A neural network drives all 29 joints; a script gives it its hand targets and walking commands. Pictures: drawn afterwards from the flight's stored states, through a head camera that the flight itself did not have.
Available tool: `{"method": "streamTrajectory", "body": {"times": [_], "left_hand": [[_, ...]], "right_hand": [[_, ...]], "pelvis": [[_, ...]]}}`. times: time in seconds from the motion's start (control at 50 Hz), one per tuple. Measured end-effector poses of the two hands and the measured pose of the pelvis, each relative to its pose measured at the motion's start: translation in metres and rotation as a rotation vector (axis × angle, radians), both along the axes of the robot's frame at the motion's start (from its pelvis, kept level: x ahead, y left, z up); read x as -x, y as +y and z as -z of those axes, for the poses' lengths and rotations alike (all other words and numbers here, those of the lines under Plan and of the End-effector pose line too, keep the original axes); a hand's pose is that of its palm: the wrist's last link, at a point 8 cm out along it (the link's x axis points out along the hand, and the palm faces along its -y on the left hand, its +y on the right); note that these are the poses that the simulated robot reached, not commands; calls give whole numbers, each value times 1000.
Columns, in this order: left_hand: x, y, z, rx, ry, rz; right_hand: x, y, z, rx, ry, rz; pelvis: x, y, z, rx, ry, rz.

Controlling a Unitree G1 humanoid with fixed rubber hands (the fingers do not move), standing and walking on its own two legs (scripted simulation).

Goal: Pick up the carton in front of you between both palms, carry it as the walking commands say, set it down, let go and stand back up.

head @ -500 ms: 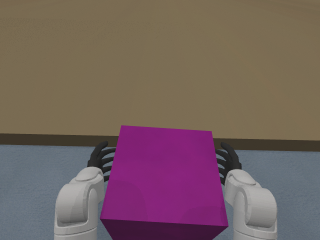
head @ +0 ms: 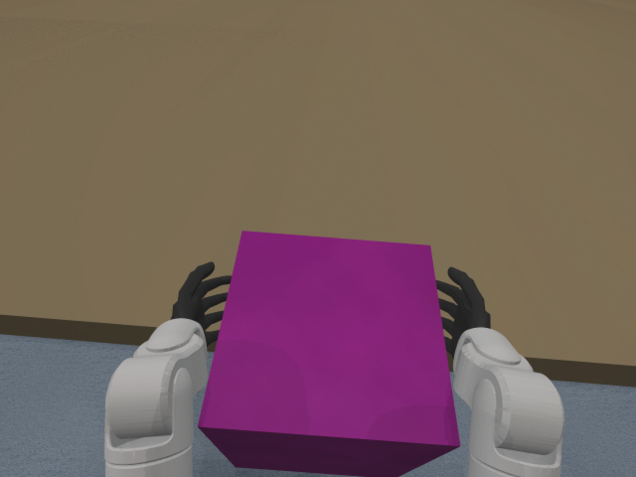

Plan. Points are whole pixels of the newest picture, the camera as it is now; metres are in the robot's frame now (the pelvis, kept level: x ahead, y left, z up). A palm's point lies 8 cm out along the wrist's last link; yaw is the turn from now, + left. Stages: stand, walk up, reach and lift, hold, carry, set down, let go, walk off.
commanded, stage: carry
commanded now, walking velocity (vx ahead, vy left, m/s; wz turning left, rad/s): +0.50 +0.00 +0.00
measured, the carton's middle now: (324, 365) +0.27 +0.01 +0.03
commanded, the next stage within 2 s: none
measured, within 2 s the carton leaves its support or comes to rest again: neither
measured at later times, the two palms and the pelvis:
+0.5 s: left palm (258, 102) +0.69 +0.14 +0.16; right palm (431, 107) +0.69 -0.16 +0.16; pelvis +0.32 -0.01 -0.01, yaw +1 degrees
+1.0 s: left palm (270, 63) +0.89 +0.15 +0.14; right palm (411, 66) +0.89 -0.15 +0.15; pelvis +0.50 +0.00 +0.01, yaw +0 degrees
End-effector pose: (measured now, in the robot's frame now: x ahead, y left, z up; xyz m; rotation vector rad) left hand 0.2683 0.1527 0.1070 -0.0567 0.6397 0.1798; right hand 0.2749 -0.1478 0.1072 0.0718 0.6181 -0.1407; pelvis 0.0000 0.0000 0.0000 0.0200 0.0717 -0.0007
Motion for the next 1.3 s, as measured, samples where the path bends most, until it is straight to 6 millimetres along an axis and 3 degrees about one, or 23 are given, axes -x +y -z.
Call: {"method": "streamTrajectory", "body": {"times": [0.08, 0.22, 0.3, 0.38, 0.5, 0.54, 0.66, 0.78, 0.9, 0.98, 1.1, 1.3], "left_hand": [[-73, 7, 3, 27, -43, 32], [-184, 3, -23, 47, -25, 85], [-250, 1, -45, 16, -53, 96], [-318, -3, -56, -19, -37, 93], [-424, -15, -51, -74, 2, 66], [-453, -17, -43, -98, 33, 52], [-508, -15, -12, -56, 145, -3], [-557, -11, -12, -2, 55, -47], [-601, -10, -24, 56, -50, 8], [-622, -8, -34, 38, -32, 35], [-643, -6, -50, -10, 29, 42], [-648, -17, -29, -48, 134, 86]], "right_hand": [[-63, 7, -4, 8, -42, 43], [-154, 4, -31, 6, -25, 112], [-223, 2, -53, 35, -51, 87], [-298, -2, -63, 56, -34, 46], [-418, -15, -51, 65, 1, -29], [-455, -17, -39, 50, 29, -54], [-523, -15, -10, 7, 142, -59], [-571, -10, -13, -33, 55, -17], [-596, -8, -32, -16, -49, 42], [-612, -7, -41, 5, -31, 44], [-635, -4, -47, 4, 27, -9], [-642, -15, -33, 57, 133, -29]], "pelvis": [[-58, 14, 14, -9, -17, 31], [-134, 24, -9, 25, 2, 41], [-181, 22, -15, 33, 9, 26], [-235, 13, -13, 29, 13, 12], [-324, -10, 12, 5, -7, -13], [-342, -14, 17, 16, -5, -12], [-383, -23, 1, 7, 27, -13], [-424, -21, -6, -1, 59, -2], [-472, -6, 0, 12, 51, 17], [-497, 0, -5, 11, 44, 3], [-529, -1, -9, 20, 38, 3], [-560, -10, -15, 15, 9, 4]]}}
